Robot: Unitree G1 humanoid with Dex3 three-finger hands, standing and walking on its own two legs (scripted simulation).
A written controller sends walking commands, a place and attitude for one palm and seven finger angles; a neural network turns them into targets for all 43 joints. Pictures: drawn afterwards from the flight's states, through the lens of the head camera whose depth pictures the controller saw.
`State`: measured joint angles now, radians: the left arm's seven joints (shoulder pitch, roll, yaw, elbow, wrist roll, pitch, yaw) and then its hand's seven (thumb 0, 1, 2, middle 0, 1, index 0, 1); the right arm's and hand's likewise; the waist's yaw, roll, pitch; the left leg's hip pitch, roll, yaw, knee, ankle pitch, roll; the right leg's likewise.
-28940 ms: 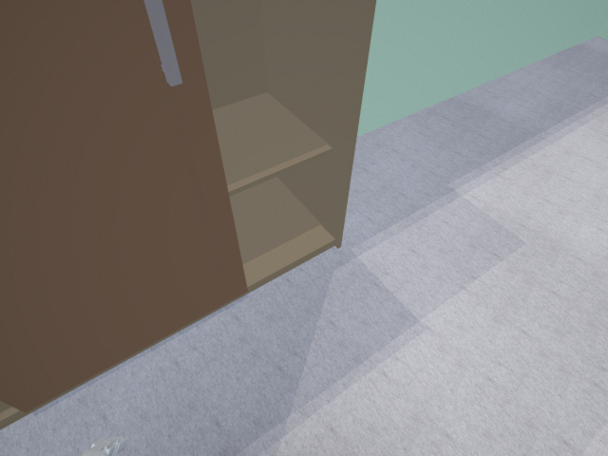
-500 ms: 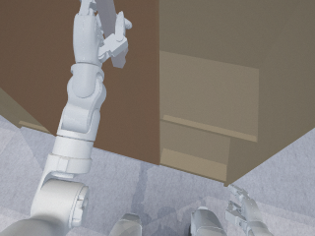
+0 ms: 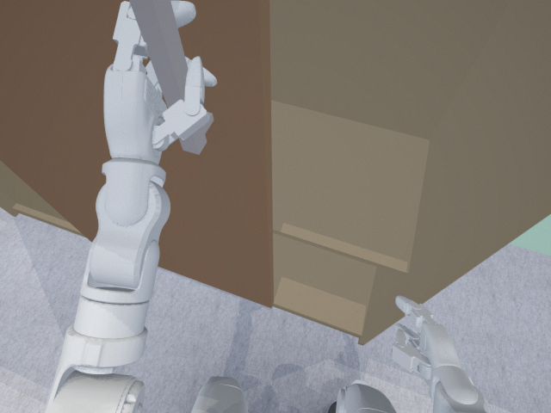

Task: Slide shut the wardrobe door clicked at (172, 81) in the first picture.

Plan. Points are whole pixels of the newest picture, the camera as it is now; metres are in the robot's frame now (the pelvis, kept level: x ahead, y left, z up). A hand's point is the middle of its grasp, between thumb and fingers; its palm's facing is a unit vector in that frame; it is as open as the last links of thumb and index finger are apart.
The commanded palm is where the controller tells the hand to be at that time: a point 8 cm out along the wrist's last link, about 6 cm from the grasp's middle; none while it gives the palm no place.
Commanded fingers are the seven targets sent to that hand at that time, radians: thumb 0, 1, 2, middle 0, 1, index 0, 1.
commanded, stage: step sideways, sliding the door along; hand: left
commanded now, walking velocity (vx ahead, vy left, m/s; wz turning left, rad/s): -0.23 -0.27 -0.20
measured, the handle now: (183, 66) +0.39 +0.20 +0.24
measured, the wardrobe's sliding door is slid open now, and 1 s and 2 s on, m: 0.31 0.01 0.00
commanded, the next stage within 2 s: stop walking and hold the door there in 1.28 s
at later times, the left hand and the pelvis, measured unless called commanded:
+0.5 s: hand (362, 155) +0.33 +0.01 +0.23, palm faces +0.14 -0.99 -0.05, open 7.2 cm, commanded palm +0.29 -0.01 +0.23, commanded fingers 0.00 0.90 0.90 -0.45 -1.40 -0.45 -1.40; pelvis +0.00 -0.11 +0.00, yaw -3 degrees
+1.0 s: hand (527, 202) +0.31 -0.13 +0.23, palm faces +0.12 -0.99 -0.05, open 7.4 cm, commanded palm +0.27 -0.14 +0.24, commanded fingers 0.00 0.90 0.90 -0.45 -1.40 -0.45 -1.40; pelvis -0.04 -0.25 -0.02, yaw -6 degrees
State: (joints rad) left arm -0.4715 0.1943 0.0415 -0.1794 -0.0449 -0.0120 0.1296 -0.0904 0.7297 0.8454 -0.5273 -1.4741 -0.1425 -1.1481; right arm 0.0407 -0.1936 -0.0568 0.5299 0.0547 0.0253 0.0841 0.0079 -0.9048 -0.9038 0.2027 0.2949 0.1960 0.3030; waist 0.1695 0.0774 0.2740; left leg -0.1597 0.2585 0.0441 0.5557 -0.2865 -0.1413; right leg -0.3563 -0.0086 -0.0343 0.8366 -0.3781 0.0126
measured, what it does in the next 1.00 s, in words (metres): steps to the right: right foot, then left foot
